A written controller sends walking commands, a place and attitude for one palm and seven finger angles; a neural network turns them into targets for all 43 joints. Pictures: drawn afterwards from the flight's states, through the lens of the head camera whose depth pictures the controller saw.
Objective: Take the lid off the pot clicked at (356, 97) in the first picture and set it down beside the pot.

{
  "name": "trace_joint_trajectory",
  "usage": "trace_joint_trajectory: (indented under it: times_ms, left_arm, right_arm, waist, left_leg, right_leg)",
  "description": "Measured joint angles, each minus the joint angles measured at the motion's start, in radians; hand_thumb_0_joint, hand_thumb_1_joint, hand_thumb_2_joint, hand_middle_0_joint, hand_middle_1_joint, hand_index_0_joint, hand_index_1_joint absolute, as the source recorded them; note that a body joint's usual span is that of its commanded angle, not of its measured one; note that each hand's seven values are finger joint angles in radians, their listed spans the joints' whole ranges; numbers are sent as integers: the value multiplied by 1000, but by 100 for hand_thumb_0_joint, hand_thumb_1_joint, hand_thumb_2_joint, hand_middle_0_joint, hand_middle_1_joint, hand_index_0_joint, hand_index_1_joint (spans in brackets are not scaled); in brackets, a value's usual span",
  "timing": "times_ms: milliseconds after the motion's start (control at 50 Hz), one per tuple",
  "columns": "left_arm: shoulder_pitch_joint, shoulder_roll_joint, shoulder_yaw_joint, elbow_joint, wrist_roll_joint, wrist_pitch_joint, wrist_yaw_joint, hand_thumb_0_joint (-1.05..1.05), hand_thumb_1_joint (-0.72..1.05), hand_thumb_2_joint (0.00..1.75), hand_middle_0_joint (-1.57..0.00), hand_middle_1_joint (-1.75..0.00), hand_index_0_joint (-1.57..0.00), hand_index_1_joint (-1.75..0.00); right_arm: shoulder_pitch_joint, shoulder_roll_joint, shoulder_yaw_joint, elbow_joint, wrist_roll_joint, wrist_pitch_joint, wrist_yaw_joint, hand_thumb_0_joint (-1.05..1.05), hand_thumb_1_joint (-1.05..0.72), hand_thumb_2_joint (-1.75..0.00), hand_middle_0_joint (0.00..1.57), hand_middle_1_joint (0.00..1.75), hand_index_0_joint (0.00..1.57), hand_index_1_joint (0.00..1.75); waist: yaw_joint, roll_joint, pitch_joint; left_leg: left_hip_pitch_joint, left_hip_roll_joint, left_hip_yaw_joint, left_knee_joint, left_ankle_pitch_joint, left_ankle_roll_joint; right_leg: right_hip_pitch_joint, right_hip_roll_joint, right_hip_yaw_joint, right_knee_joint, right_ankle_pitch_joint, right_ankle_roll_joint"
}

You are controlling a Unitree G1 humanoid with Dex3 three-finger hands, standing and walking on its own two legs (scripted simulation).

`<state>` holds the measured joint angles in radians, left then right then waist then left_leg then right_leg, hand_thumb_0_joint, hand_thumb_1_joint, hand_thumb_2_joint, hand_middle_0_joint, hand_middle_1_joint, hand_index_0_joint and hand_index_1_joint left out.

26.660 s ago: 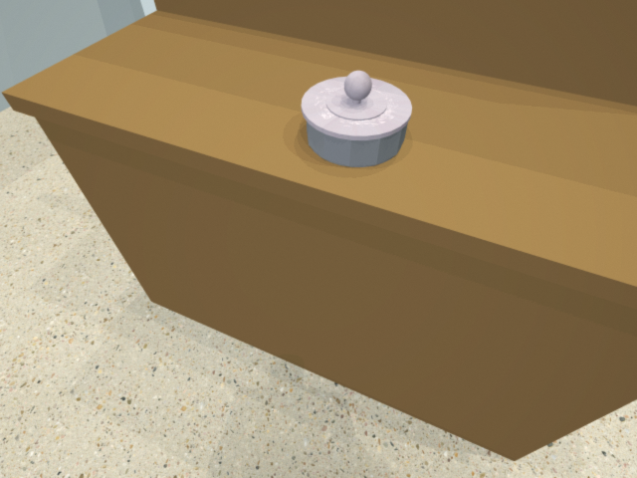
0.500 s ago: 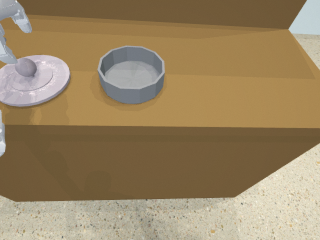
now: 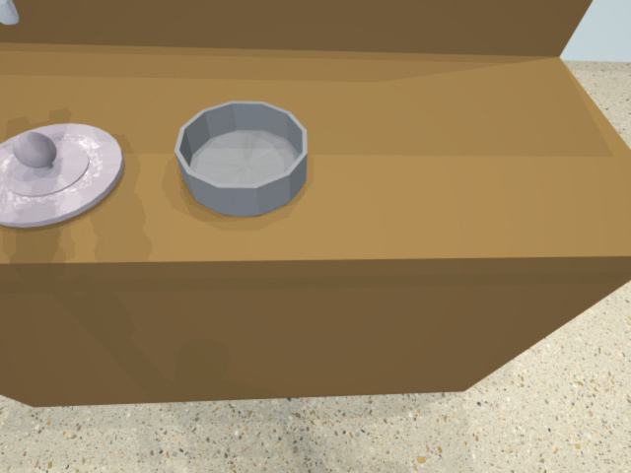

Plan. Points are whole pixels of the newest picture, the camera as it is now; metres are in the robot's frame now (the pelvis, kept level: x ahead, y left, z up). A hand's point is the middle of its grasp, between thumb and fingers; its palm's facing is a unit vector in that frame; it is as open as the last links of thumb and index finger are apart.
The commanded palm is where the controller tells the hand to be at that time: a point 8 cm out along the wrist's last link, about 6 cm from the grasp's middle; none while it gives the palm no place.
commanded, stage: raise the empty hand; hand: left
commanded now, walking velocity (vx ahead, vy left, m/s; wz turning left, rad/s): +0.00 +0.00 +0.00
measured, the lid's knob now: (35, 150) +0.50 +0.33 +0.13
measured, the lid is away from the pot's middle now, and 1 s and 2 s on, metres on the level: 0.25 0.25 0.25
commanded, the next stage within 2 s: draw the hand back to the body in 0.20 s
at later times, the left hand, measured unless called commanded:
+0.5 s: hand out of the picture +0.48 +0.31 +0.28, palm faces -0.19 -0.09 -0.98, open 11.0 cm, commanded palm +0.46 +0.30 +0.34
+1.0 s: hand out of the picture +0.43 +0.24 +0.32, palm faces +0.40 -0.83 -0.38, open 11.0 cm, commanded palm +0.37 +0.28 +0.33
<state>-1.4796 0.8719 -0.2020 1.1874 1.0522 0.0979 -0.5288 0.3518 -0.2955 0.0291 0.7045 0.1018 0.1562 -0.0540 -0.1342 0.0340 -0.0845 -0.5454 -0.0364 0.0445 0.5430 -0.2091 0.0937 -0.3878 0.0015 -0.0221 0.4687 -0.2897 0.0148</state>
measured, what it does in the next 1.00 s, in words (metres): stands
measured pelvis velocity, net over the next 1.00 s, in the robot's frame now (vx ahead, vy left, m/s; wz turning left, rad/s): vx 0.00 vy -0.04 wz -0.01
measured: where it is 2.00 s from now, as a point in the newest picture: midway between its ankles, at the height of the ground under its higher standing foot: outside the picture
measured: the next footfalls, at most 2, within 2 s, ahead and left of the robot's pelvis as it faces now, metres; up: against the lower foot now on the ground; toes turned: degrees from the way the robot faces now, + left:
none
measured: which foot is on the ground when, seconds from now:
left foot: down 0.00-1.00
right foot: down 0.00-1.00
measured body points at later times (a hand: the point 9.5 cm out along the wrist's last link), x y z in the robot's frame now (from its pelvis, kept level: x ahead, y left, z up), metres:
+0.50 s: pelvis +0.01 -0.03 +0.00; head +0.08 -0.03 +0.45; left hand +0.49 +0.31 +0.34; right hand +0.05 -0.31 -0.12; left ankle +0.03 +0.06 -0.73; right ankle -0.05 -0.14 -0.73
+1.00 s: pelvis +0.00 -0.04 +0.01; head +0.03 -0.04 +0.46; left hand +0.40 +0.28 +0.34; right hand +0.14 -0.28 -0.09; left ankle +0.03 +0.06 -0.73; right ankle -0.05 -0.14 -0.73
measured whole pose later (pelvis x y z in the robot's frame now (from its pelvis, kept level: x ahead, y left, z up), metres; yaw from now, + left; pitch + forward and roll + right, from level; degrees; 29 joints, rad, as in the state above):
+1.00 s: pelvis +0.00 -0.04 +0.01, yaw +0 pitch +2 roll -1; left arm -0.85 0.67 0.28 0.54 0.07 -0.03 -0.06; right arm 0.24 -0.26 0.07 0.56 0.09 0.12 -0.04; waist -0.01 0.02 0.00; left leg -0.31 -0.01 0.04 0.47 -0.21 0.04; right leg -0.16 0.03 -0.02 0.40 -0.29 -0.02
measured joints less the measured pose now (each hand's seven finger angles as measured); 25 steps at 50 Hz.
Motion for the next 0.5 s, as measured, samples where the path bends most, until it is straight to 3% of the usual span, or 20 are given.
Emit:
trace_joint_trajectory:
  times_ms: [260,500]
  left_arm:
    - [-31,31,-16,30,2,42,-18,0,-15,94,-52,-56,-52,-56]
    - [92,77,71,-97,-6,27,-29,0,-14,94,-52,-56,-52,-56]
  right_arm:
    - [-37,-6,14,5,8,-5,-3,1,-90,-90,20,30,20,30]
    - [-53,-11,-3,-33,4,42,13,1,-90,-90,20,30,20,30]
  waist:
    - [2,1,10]
    - [7,2,14]
  left_leg:
    - [34,10,-6,-29,4,-19]
    - [49,21,-4,-19,-13,-33]
  right_leg:
    - [28,11,-2,-18,-1,-10]
    - [40,21,2,-7,-18,-23]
